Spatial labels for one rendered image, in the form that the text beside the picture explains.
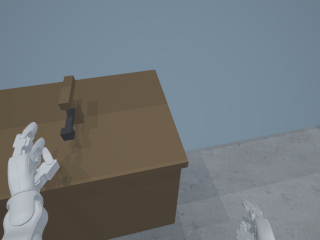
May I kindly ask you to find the tap lever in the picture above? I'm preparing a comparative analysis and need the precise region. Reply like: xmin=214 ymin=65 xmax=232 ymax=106
xmin=60 ymin=108 xmax=75 ymax=141

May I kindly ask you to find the robot left forearm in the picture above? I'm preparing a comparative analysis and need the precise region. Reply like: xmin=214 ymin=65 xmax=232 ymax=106
xmin=2 ymin=190 xmax=48 ymax=240

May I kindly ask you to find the counter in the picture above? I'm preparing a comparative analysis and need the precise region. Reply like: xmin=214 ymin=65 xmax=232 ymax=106
xmin=0 ymin=69 xmax=189 ymax=240

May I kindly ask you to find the robot right hand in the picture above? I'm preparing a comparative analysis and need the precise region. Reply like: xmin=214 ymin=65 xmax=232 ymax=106
xmin=236 ymin=199 xmax=275 ymax=240

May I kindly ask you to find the robot left hand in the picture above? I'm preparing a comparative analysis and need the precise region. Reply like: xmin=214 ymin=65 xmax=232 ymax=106
xmin=7 ymin=122 xmax=60 ymax=197

